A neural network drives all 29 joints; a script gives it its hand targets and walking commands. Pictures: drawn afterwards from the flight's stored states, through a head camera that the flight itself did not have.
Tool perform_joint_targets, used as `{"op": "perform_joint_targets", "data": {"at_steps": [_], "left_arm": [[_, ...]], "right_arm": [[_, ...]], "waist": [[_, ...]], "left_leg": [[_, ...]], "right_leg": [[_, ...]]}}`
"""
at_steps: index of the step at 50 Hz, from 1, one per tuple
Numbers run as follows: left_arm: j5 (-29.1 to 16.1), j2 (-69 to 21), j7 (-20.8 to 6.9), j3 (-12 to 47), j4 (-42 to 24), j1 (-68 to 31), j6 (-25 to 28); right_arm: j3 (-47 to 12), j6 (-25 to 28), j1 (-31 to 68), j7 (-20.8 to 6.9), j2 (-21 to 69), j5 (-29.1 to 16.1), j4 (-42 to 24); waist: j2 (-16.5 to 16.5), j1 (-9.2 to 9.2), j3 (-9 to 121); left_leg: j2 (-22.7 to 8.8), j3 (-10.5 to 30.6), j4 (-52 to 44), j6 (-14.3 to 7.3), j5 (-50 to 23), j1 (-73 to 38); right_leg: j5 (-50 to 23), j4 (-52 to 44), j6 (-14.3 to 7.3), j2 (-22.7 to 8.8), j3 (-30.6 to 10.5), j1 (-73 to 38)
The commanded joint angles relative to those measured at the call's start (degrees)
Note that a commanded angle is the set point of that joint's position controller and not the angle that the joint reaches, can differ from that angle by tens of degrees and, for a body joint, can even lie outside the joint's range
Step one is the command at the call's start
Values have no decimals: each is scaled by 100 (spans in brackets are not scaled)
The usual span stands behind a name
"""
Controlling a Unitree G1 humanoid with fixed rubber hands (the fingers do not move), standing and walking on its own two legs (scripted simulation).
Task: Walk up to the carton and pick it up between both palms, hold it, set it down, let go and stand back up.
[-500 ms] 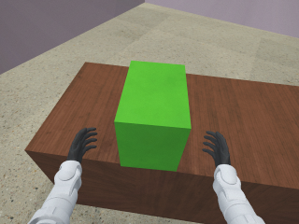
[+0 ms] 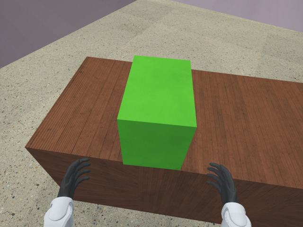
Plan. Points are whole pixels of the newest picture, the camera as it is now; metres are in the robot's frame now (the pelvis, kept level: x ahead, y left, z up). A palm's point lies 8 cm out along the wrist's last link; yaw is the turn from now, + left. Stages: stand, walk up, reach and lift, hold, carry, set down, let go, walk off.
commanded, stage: set down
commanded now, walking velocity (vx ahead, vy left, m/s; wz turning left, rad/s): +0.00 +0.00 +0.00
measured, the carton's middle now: (156, 112) +0.50 +0.00 -0.02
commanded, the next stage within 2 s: none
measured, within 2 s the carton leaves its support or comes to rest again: neither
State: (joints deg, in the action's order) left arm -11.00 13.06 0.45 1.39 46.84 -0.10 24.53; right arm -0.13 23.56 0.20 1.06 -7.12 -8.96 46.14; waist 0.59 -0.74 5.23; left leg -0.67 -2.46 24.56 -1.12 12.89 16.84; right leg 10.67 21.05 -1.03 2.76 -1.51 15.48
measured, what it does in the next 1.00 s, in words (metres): stands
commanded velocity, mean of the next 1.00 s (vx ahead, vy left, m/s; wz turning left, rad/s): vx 0.00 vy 0.00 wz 0.00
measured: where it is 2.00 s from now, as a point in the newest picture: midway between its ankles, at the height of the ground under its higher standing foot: outside the picture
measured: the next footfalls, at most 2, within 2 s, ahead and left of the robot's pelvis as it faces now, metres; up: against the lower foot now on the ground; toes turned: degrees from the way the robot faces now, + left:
none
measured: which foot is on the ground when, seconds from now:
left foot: down 0.00-1.00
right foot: down 0.00-1.00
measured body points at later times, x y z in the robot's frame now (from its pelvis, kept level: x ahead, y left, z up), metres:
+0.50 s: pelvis +0.02 +0.01 +0.00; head +0.03 +0.02 +0.45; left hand +0.21 +0.23 -0.06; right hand +0.21 -0.20 -0.07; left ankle -0.01 +0.10 -0.74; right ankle +0.00 -0.11 -0.74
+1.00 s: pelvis +0.01 -0.01 +0.00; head +0.01 +0.00 +0.45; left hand +0.17 +0.22 -0.08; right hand +0.17 -0.21 -0.08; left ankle -0.01 +0.10 -0.74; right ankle +0.00 -0.11 -0.74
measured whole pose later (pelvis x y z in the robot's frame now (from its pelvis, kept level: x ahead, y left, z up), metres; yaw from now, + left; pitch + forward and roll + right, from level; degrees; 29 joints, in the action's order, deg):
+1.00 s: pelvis +0.01 -0.01 +0.00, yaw +0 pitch +2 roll +0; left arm -2.9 13.1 -0.8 0.6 26.9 14.2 -5.6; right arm 0.4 8.1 -14.5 1.9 -4.7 -3.9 36.8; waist 2.0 -1.8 2.8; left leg -1.1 -2.2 20.9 0.1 12.8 9.8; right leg 11.5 19.1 -2.2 3.3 -1.5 9.2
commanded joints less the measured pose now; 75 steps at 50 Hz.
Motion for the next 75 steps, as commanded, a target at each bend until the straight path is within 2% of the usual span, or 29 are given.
{"op": "perform_joint_targets", "data": {"at_steps": [1, 4, 7, 11, 14, 18, 22, 23, 24, 25, 26, 27, 28, 29, 30, 31, 33, 37, 41, 47, 52, 55, 56, 58, 62, 67, 70, 72, 75], "left_arm": [[62, 532, -14, -132, -626, -754, -236], [-66, 653, 100, -11, -1045, -959, -182], [-25, 595, 167, 33, -1309, -466, -105], [189, 520, 173, 47, -1358, -50, -412], [248, 562, 172, -31, -1571, 31, -675], [321, 426, 109, -69, -2026, 565, -905], [591, 294, -15, -106, -1840, 1018, -1445], [553, 328, 2, -140, -2181, 1069, -1442], [653, 212, -20, -113, -1969, 1132, -1666], [558, 366, 24, -183, -2541, 1071, -1558], [700, 263, -14, -99, -2242, 1076, -1793], [588, 325, 1, -143, -2647, 1113, -1719], [682, 281, -22, -90, -2440, 1062, -1880], [663, 249, -43, -10, -2935, 1667, -1592], [751, 198, -89, -20, -2760, 1490, -1477], [794, 223, -120, -97, -2703, 1499, -1419], [860, 243, -144, -149, -2561, 1450, -1482], [768, 404, -120, -159, -2763, 1195, -2073], [784, 494, -29, -166, -2912, 959, -2514], [822, 609, -137, -348, -2659, 985, -3025], [880, 550, -230, -426, -2512, 940, -3371], [925, 480, -256, -419, -2465, 835, -3508], [1144, 524, -288, -503, -2125, 616, -3806], [1207, 530, -251, -575, -2377, 464, -3943], [1160, 437, -145, -437, -2295, 165, -4134], [1251, 390, -88, -330, -2511, 273, -4260], [1318, 307, -87, -302, -2599, 294, -4404], [1414, 286, -73, -299, -2581, 302, -4575], [1417, 175, -44, -286, -2389, 163, -4905]], "right_arm": [[183, 0, 771, -6, -549, 45, -290], [336, -52, 846, -24, -566, 82, -672], [283, 16, 381, -68, -570, 26, -858], [178, -119, -38, -112, -571, -52, -647], [201, -241, -109, -105, -586, 4, -851], [142, -209, -592, -35, -633, 0, -1247], [108, -433, -887, 1, -628, 117, -907], [163, -375, -865, -4, -761, 111, -1269], [120, -517, -927, 13, -674, 203, -997], [241, -404, -860, 8, -802, 172, -1596], [141, -595, -910, 30, -610, 262, -1161], [148, -527, -956, 23, -658, 219, -1709], [151, -678, -975, 37, -574, 291, -1337], [193, -342, -1317, 57, -667, 65, -2028], [75, -249, -1334, 79, -709, 36, -1719], [13, -189, -1327, 85, -655, 11, -1650], [-30, -294, -1302, 61, -634, 42, -1396], [92, -781, -1307, 48, -412, 205, -1404], [193, -1109, -1146, 33, -262, 388, -1513], [158, -1486, -1111, 130, -119, 563, -1658], [102, -1691, -1047, 250, -98, 622, -1685], [117, -1782, -982, 278, -138, 650, -1647], [157, -2017, -703, 292, -26, 840, -1237], [230, -2160, -588, 274, -85, 831, -1465], [392, -2305, -457, 241, -153, 1021, -1291], [543, -2294, -703, 150, -359, 958, -929], [520, -2340, -605, 106, -426, 890, -830], [584, -2399, -470, 47, -494, 880, -652], [601, -2578, -274, -36, -471, 946, -456]], "waist": [[-132, 40, 347], [-211, 61, 521], [-289, -22, 824], [-532, -83, 779], [-426, -96, 609], [-243, -88, 729], [-163, -58, 209], [-141, -89, 144], [-190, -15, 65], [-134, -85, 150], [-169, -10, 47], [-97, -67, 4], [-135, -7, -70], [19, -330, 147], [-88, -219, 200], [-166, -287, 225], [-284, -282, 104], [-198, -112, -291], [-153, -66, -321], [-133, -98, -87], [-59, -117, 86], [-38, -120, 115], [-24, -85, -69], [-30, -182, -244], [-5, -75, -66], [-419, -14, 365], [-440, -37, 481], [-503, -67, 401], [-343, -65, 185]], "left_leg": [[-135, 108, -355, 281, -440, -272], [-108, 50, -375, 279, -293, -236], [-103, 70, -276, 283, -914, -444], [-109, 116, -241, 384, -1305, -716], [-110, 140, -255, 355, -1316, -753], [-102, 188, -218, 367, -2104, -1082], [-157, 235, -329, 419, -2216, -1273], [-129, 228, -317, 420, -2355, -1220], [-166, 243, -381, 461, -2351, -1293], [-116, 194, -357, 408, -2368, -1253], [-136, 215, -447, 445, -2193, -1322], [-93, 156, -416, 386, -2171, -1175], [-109, 169, -497, 414, -1994, -1198], [-75, 118, -358, 504, -2761, -1348], [-27, 93, -277, 536, -3011, -1468], [-8, 89, -241, 538, -3061, -1531], [3, 68, -256, 546, -2890, -1544], [-71, -40, -597, 413, -1238, -1192], [-85, -97, -695, 256, -588, -902], [-18, -109, -492, 133, -896, -833], [-4, -76, -384, 124, -1269, -844], [-30, -60, -335, 149, -1461, -899], [-116, -23, -439, 148, -1209, -953], [-85, -102, -491, 130, -1034, -807], [-148, -102, -442, 127, -962, -795], [-193, -20, -210, 323, -1939, -1352], [-229, 42, -131, 370, -2392, -1513], [-265, 102, -127, 446, -2512, -1616], [-308, 167, -174, 469, -2174, -1575]], "right_leg": [[-469, -236, -63, -217, -216, -422], [-332, -184, -38, -177, -124, -340], [-795, -74, -49, -143, -129, -429], [-922, -177, -113, -142, -149, -386], [-848, -213, -94, -121, -107, -366], [-1593, -246, -81, -81, -142, -809], [-1422, -451, -125, -79, -146, -742], [-1439, -422, -100, -17, -122, -768], [-1332, -526, -134, -57, -131, -833], [-1369, -461, -89, 8, -121, -873], [-1278, -581, -132, -60, -141, -879], [-1396, -527, -68, -41, -150, -975], [-1345, -586, -94, -77, -161, -925], [-1754, -455, -126, 145, -140, -1060], [-1886, -472, -127, 132, -175, -1038], [-1883, -473, -128, 109, -176, -997], [-1635, -534, -148, 70, -154, -834], [-362, -733, -113, -155, -165, -400], [-137, -675, -22, -284, -205, -320], [-696, -534, 75, -430, -254, -459], [-1123, -417, 89, -400, -219, -604], [-1093, -387, 50, -319, -165, -562], [-976, -514, 13, -381, -133, -636], [-772, -465, 52, -344, -80, -689], [-708, -373, 42, -344, -22, -508], [-1090, -280, -58, -239, 43, -330], [-1235, -282, -102, -183, 31, -310], [-1080, -335, -138, -134, 59, -204], [-752, -390, -179, -183, 65, -9]]}}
